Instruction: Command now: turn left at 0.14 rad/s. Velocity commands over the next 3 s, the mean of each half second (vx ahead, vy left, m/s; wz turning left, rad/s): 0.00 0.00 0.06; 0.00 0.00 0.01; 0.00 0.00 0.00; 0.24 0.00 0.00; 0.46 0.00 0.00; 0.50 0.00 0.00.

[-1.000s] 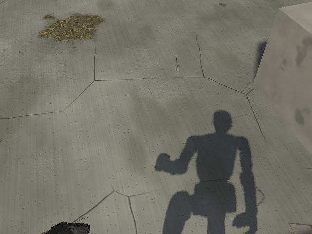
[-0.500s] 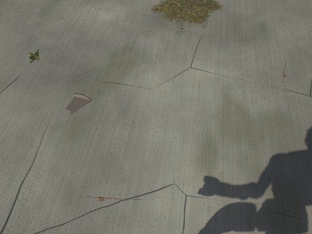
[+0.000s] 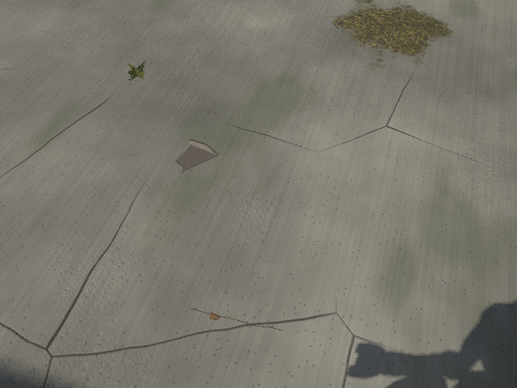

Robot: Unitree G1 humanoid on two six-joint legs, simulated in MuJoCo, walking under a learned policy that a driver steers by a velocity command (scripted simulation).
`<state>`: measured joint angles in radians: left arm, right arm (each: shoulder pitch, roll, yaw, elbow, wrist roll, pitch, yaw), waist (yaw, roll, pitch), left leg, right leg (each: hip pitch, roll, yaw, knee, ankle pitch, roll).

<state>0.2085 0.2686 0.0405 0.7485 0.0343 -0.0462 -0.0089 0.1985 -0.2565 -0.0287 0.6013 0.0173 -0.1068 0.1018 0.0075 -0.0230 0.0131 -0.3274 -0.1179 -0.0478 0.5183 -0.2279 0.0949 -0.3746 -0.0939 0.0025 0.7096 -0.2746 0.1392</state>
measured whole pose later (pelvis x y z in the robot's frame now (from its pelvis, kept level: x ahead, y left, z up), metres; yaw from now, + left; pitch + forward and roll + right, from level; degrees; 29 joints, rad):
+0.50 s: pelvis -0.01 -0.03 +0.00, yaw +1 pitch +1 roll +0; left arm 0.12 0.23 0.00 0.70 0.01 -0.07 -0.08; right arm 0.22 -0.28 -0.02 0.65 0.01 -0.05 0.08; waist -0.01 -0.01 0.04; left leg -0.32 -0.08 -0.07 0.55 -0.24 0.04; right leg -0.27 -0.06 -0.04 0.56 -0.30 0.04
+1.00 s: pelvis +0.00 -0.05 +0.00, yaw +0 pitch +0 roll +0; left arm 0.15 0.23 0.01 0.70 0.01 -0.06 -0.07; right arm 0.22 -0.27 -0.01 0.65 0.00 -0.04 0.07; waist 0.00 0.00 0.05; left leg -0.28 -0.06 -0.07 0.51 -0.23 0.02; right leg -0.24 -0.04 -0.03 0.53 -0.30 0.01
